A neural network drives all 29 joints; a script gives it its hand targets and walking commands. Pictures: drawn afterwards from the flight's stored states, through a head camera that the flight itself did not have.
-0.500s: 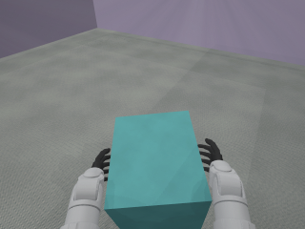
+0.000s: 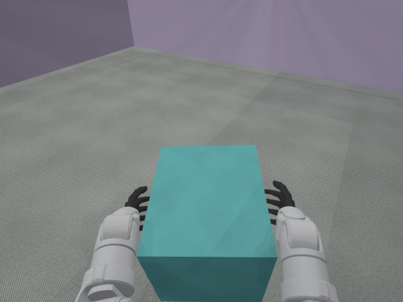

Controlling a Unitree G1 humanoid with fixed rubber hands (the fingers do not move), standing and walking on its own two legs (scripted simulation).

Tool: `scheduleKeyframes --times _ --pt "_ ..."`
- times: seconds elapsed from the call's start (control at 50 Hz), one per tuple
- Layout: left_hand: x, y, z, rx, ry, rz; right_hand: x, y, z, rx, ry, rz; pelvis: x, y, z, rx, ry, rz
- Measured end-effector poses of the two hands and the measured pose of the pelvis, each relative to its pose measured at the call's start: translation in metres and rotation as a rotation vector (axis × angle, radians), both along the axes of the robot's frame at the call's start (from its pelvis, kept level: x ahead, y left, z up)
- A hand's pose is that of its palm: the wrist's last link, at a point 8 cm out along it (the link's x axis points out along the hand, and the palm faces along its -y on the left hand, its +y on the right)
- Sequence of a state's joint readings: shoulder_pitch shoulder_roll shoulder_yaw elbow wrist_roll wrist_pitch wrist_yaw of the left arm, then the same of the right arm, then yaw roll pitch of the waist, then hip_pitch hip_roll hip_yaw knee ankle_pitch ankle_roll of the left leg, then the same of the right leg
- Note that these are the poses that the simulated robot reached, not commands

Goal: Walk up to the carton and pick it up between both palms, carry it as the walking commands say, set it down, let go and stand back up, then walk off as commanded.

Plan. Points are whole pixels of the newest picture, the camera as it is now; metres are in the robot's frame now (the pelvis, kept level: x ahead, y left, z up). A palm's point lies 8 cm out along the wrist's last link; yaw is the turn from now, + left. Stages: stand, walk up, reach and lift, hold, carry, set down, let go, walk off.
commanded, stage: reach and lift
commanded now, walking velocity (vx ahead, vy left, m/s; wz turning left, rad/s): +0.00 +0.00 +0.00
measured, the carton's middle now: (208, 221) +0.35 -0.02 -0.01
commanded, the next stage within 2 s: hold in 0.82 s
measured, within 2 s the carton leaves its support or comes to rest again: neither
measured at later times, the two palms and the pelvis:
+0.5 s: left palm (123, 226) +0.31 +0.16 +0.04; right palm (270, 206) +0.33 -0.15 +0.06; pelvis +0.04 +0.00 +0.01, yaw +0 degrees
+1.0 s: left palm (129, 219) +0.31 +0.15 +0.06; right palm (285, 216) +0.30 -0.17 +0.07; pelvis +0.00 +0.00 +0.01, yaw +0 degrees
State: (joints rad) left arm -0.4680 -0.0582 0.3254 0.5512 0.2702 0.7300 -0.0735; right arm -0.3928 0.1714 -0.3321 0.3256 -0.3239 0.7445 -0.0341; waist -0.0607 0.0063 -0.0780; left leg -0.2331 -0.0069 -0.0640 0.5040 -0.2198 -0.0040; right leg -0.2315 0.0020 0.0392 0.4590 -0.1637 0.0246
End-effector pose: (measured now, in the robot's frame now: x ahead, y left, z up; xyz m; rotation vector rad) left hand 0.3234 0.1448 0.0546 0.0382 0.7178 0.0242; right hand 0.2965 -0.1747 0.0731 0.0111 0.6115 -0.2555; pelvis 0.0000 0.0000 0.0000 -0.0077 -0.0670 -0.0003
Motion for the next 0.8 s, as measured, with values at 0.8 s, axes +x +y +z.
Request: scheduleKeyframes --times 0.8 --pt "-0.025 0.015 0.002 0.052 -0.028 0.048 0.004 0.015 0.004 -0.035 -0.013 0.104 0.007 -0.004 0.007 0.002 -0.011 -0.002"
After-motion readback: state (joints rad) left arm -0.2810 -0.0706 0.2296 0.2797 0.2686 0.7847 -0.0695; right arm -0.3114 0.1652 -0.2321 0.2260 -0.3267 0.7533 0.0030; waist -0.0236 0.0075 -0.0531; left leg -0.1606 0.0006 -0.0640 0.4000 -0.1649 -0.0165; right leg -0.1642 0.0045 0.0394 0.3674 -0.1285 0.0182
